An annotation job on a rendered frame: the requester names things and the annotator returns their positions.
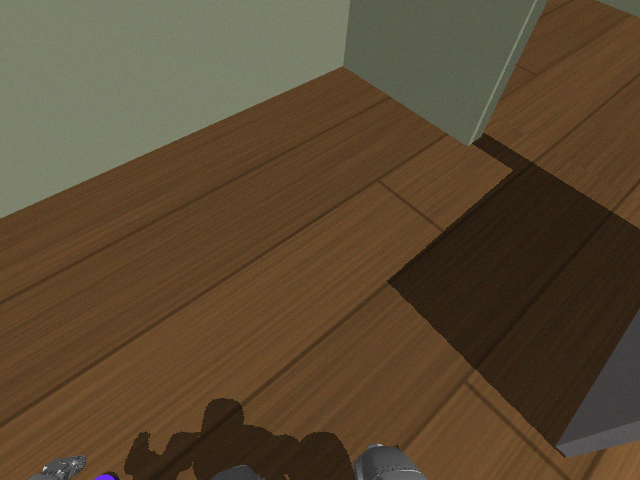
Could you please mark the tin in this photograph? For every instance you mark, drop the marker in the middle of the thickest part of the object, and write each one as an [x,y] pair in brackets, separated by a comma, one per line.
[106,477]

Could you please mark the left robot hand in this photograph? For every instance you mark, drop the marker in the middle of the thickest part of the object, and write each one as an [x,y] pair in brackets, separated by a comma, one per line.
[62,469]

